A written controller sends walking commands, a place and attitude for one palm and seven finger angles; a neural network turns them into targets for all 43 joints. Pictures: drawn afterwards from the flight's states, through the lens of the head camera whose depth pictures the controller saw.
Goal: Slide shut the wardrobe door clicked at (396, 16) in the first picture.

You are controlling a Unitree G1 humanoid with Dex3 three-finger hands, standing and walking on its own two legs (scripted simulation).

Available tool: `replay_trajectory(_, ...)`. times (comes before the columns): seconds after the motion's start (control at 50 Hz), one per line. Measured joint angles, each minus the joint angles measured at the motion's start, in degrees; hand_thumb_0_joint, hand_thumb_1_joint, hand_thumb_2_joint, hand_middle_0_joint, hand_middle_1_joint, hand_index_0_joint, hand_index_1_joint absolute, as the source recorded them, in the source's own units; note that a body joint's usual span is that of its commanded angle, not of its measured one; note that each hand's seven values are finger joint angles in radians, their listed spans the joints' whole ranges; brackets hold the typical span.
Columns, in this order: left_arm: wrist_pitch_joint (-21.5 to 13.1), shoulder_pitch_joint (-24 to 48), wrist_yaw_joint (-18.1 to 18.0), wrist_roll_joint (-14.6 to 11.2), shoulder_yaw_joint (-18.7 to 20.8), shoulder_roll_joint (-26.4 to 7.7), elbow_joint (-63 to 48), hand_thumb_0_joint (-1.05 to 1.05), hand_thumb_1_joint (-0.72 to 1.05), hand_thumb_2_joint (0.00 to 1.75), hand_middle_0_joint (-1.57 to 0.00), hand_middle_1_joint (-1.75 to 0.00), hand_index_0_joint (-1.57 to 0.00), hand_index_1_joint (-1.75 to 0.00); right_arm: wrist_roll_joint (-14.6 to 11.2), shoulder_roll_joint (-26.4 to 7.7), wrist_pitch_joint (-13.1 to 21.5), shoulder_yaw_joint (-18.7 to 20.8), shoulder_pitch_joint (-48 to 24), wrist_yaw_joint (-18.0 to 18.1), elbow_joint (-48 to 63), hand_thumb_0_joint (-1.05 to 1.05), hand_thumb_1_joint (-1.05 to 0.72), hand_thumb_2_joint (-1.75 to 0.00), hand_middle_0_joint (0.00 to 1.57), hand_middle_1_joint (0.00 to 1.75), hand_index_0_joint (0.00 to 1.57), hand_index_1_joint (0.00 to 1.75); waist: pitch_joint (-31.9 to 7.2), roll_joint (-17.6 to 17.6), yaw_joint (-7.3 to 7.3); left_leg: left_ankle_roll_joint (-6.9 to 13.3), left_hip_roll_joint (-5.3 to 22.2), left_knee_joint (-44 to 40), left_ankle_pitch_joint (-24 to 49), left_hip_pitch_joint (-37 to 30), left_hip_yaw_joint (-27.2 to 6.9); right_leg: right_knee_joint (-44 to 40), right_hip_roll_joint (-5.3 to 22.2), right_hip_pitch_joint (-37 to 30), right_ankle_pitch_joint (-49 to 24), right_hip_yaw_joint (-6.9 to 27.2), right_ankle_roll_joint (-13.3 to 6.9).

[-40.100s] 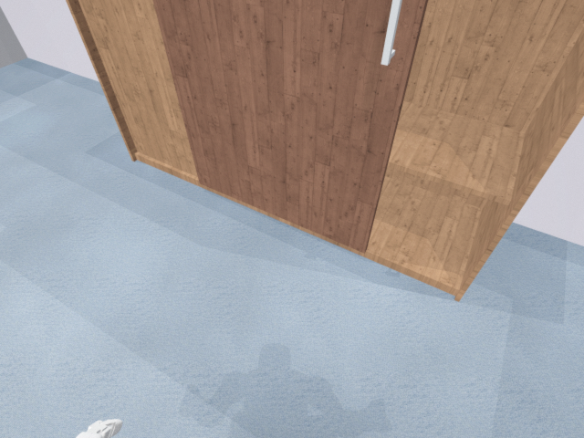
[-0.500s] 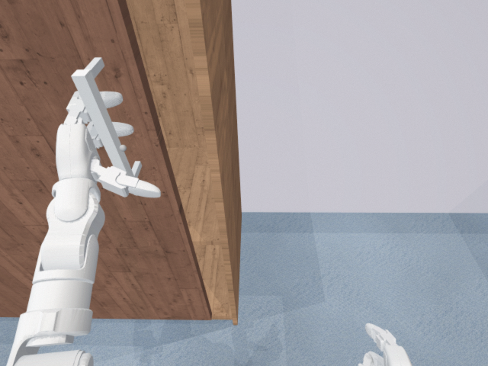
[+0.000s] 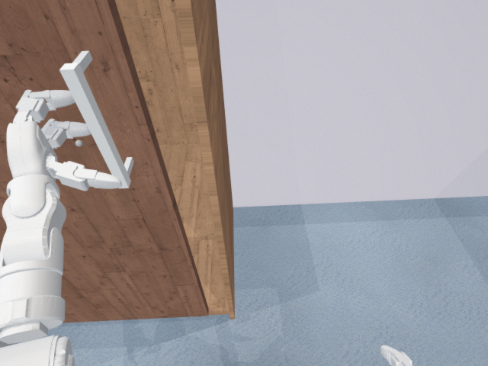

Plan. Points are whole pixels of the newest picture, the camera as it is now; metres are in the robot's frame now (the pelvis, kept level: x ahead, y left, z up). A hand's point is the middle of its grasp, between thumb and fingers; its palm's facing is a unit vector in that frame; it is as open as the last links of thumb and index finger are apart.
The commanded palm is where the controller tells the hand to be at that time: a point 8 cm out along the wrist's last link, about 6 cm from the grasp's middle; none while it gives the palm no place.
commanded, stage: slip the hand off the handle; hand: left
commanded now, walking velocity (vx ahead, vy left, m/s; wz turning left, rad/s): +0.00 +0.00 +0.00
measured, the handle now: (106, 127) +0.41 +0.23 +0.21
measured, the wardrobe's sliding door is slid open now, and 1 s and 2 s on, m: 0.08 0.08 0.08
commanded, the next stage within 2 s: draw the hand back to the body in 0.56 s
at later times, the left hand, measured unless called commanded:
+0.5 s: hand (32, 196) +0.28 +0.27 +0.21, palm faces +0.35 -0.93 -0.13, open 14.7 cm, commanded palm +0.22 +0.32 +0.21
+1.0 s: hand (27, 217) +0.24 +0.26 +0.21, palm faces +0.13 -0.99 -0.07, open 14.7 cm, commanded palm +0.19 +0.31 +0.20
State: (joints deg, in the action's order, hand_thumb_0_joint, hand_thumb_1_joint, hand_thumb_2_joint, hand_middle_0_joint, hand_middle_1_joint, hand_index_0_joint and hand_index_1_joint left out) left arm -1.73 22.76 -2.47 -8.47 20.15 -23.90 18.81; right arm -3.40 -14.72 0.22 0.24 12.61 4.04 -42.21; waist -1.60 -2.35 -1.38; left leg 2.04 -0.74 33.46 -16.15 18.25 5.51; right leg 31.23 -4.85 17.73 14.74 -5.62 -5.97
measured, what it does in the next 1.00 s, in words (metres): stands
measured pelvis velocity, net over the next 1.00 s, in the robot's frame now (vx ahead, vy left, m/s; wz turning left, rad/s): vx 0.01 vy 0.01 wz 0.03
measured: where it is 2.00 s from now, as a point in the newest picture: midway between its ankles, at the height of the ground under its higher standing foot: outside the picture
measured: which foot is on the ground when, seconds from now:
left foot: down 0.00-1.00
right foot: down 0.00-1.00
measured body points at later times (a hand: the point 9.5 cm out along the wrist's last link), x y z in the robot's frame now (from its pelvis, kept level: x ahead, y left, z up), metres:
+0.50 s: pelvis +0.01 +0.02 +0.01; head -0.01 +0.01 +0.46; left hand +0.25 +0.32 +0.21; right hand +0.23 -0.18 -0.06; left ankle +0.02 +0.09 -0.73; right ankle +0.02 -0.04 -0.73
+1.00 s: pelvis +0.01 +0.01 +0.01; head -0.04 -0.02 +0.46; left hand +0.23 +0.31 +0.22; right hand +0.22 -0.20 -0.06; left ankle +0.02 +0.09 -0.73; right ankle +0.02 -0.04 -0.73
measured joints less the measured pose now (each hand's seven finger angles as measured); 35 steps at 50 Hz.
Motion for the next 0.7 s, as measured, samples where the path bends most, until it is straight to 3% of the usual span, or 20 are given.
replay_trajectory(0.1, -0.57, -6.95, -0.72, 0.04, 2.61, 0.23, -4.94, -0.02, -0.55, 0.2, -0.39, -1.18, -0.29, -1.17, -0.24, 0.08, 1.42, -0.13, 1.32, 0.23, 1.35, 0.01, -0.91, -0.9, 0.2, 0.3, 0.2, 0.3, 0.13, -0.05, 1.09, 1.15, -0.13, -0.34, -0.33, -1.4, 0.51, -0.06, 0.02, -1.17, 0.28, 0.58, 0.19)
replay_trajectory(0.24, -4.11, -15.46, 2.41, -1.61, -0.9, 3.07, -16.82, -0.02, -0.56, 0.2, -0.28, -1.16, -0.26, -1.16, -0.15, 0.03, 4.8, -0.91, 0.72, 1.42, 1.24, 0.01, -0.91, -0.9, 0.2, 0.3, 0.2, 0.3, 0.59, -0.37, 3.82, 1.9, -0.89, -1.52, -0.32, -4.23, -0.24, -1.7, 0.59, -4.5, 0.23, 0.04, 0.77)
replay_trajectory(0.42, 1.24, -18.95, 2.65, -3.39, -3.25, 4.68, -23.09, -0.02, -0.56, 0.2, -0.26, -1.15, -0.26, -1.15, 0.1, 1.35, 7.15, -2.71, -4.37, 1.99, 3.1, 0.01, -0.91, -0.9, 0.2, 0.3, 0.2, 0.3, 1.18, -0.76, 5.01, 2.36, -2.01, -4.96, 1.34, -7.15, -0.95, -4.68, 1.44, -7.5, -0.93, -0.44, 1.42)
replay_trajectory(0.6, 1.68, -28.85, 3.79, -3.82, -3.31, 5.8, -33.19, -0.02, -0.56, 0.2, -0.25, -1.15, -0.26, -1.15, 0.9, 2.41, 7.68, -3.92, -4.23, 1.05, 4.6, 0.01, -0.91, -0.9, 0.2, 0.3, 0.21, 0.3, 0.79, -0.44, 6.28, 2.22, -2.19, -7.08, 1.79, -9.89, -1.17, -6.91, 1.4, -10.33, -1.41, -0.4, 1.52)
replay_trajectory(0.7, 2.72, -28.23, 3.65, -4.06, -2.88, 5.7, -33.12, -0.02, -0.56, 0.2, -0.25, -1.15, -0.26, -1.15, 0.88, 2.09, 7.59, -4.15, -4.04, 1.72, 3.36, 0.01, -0.91, -0.9, 0.2, 0.3, 0.21, 0.3, 2.17, -0.46, 6.8, 2.05, -2.3, -7.26, 2.3, -10.42, -2.12, -7.69, 1.46, -11.39, -1.86, -1.35, 1.33)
